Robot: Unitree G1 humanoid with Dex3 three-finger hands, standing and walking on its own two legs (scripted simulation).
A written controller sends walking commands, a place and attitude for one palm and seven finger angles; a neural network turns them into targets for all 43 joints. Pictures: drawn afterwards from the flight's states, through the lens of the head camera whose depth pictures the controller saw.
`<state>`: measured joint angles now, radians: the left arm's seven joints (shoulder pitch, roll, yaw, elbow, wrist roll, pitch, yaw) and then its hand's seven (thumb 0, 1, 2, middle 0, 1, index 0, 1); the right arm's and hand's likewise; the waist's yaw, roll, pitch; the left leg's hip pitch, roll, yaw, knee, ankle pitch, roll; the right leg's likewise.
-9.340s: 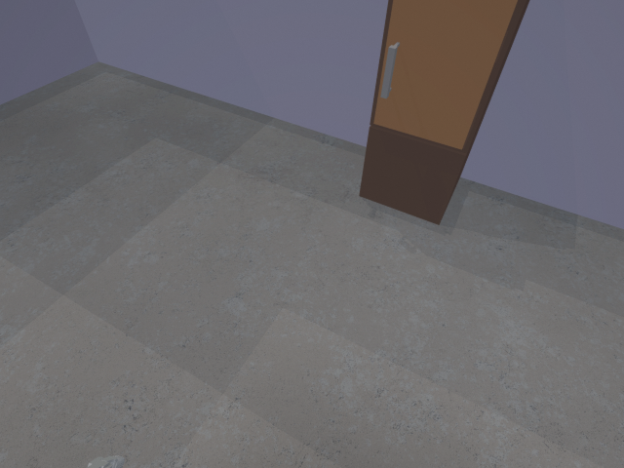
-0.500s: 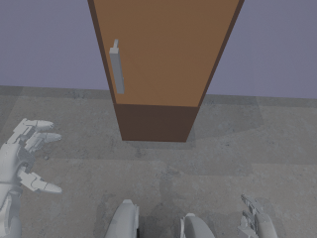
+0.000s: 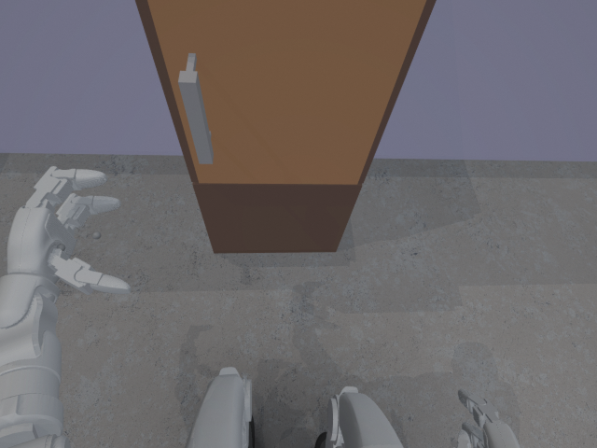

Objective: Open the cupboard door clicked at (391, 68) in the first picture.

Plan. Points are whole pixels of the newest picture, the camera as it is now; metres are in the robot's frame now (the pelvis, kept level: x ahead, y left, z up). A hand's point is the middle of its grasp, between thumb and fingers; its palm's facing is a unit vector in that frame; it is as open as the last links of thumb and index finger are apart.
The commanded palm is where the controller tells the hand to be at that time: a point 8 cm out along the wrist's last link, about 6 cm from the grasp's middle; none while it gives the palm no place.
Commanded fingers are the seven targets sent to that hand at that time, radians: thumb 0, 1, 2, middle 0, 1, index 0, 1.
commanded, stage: move the hooked fingers beside the handle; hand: left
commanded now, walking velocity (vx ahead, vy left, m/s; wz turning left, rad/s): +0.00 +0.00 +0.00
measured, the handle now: (199, 113) +0.60 +0.18 +0.01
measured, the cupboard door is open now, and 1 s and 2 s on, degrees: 0 0 0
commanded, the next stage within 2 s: slide the fingers in behind the handle in 1.90 s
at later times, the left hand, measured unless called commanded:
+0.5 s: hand (120, 189) +0.44 +0.26 +0.02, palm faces +0.07 -1.00 -0.02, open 14.0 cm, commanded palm +0.43 +0.30 +0.02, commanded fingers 0.00 -0.50 0.30 -0.30 -1.20 -0.30 -1.20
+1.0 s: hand (152, 146) +0.53 +0.24 +0.01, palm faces +0.08 -1.00 -0.03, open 14.0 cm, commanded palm +0.53 +0.27 +0.01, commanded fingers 0.00 -0.50 0.30 -0.30 -1.20 -0.30 -1.20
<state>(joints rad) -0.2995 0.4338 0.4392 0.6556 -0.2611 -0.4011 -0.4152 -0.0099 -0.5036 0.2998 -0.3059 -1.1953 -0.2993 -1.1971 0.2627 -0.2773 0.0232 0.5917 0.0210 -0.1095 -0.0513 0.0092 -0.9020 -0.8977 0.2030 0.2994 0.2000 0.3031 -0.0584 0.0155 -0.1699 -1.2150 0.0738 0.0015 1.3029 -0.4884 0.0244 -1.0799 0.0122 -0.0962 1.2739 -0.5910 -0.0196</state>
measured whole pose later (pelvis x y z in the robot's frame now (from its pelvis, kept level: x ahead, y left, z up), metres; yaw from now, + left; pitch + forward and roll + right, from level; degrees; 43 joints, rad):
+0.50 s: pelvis -0.01 +0.01 -0.02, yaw -1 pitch +26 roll -5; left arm -0.64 0.51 0.48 0.98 -0.17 -0.48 -0.37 -0.01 -0.50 0.30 -0.30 -1.20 -0.30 -1.20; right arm 0.28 -0.28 0.03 0.63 0.00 -0.01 -0.03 0.01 -0.90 -0.90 0.20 0.30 0.20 0.30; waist -0.11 0.02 -0.17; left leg -1.33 0.08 0.00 1.37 -0.50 0.04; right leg -1.19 0.01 -0.09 1.33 -0.60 -0.01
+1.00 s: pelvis -0.02 +0.00 -0.05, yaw -3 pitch +31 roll -6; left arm -0.98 0.69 0.51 1.21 -0.05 -0.43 -0.30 -0.01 -0.50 0.30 -0.31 -1.20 -0.30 -1.20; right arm 0.32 -0.29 0.07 0.62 -0.03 0.07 -0.02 0.00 -0.90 -0.90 0.20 0.30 0.20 0.30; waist -0.21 0.04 -0.15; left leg -1.51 0.10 -0.02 1.48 -0.51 0.03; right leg -1.37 0.03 -0.11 1.44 -0.61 -0.02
